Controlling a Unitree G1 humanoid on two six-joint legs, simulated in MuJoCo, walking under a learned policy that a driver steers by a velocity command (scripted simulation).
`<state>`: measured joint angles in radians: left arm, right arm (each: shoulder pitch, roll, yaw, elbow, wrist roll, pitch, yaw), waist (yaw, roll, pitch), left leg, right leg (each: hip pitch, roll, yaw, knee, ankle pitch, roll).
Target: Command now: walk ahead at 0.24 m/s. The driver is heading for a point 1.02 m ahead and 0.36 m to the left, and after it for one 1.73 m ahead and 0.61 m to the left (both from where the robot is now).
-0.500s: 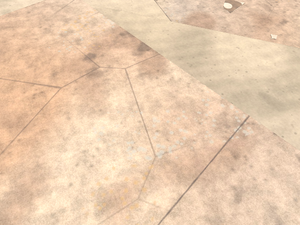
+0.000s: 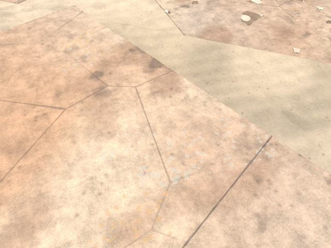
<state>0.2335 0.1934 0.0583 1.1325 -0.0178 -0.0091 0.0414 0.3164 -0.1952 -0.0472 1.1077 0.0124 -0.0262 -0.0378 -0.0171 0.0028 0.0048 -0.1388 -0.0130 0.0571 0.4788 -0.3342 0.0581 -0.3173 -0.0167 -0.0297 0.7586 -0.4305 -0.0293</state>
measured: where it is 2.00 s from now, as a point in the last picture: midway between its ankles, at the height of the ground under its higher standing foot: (97, 173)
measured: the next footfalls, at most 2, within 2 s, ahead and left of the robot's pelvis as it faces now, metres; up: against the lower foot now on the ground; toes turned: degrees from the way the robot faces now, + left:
right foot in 0.20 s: +0.13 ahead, -0.16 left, +0.00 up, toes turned -2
left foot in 0.72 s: +0.43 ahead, +0.11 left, +0.00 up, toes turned +21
